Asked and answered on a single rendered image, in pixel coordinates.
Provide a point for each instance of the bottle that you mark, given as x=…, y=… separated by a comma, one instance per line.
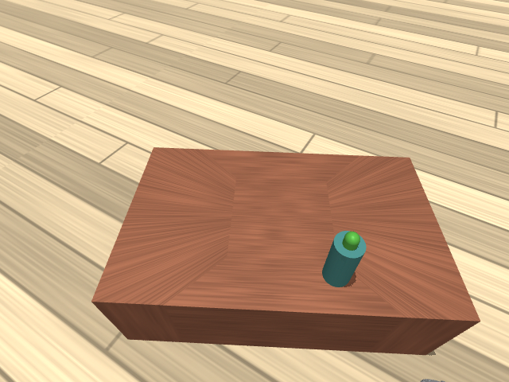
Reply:
x=343, y=258

